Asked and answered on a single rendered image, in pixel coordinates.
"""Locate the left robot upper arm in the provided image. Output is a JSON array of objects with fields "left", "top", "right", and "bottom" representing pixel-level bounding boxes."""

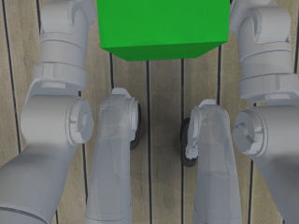
[{"left": 0, "top": 94, "right": 94, "bottom": 224}]

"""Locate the carton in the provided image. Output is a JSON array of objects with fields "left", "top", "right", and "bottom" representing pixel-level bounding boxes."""
[{"left": 96, "top": 0, "right": 230, "bottom": 62}]

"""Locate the right robot upper arm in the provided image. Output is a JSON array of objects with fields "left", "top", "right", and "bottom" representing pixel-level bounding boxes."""
[{"left": 232, "top": 105, "right": 299, "bottom": 224}]

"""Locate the robot left shin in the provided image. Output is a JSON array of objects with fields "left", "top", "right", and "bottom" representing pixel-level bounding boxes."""
[{"left": 99, "top": 88, "right": 136, "bottom": 141}]

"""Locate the robot left forearm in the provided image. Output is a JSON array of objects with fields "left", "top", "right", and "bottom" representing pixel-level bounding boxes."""
[{"left": 20, "top": 0, "right": 97, "bottom": 134}]

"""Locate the robot right forearm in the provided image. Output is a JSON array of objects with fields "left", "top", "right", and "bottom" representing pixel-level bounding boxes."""
[{"left": 229, "top": 0, "right": 299, "bottom": 107}]

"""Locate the right robot thigh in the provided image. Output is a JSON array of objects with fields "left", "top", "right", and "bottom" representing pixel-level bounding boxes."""
[{"left": 189, "top": 105, "right": 243, "bottom": 224}]

